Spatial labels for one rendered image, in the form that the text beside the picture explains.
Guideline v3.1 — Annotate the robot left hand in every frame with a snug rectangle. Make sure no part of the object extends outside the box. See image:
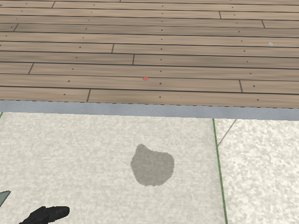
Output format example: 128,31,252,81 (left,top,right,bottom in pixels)
19,206,70,224

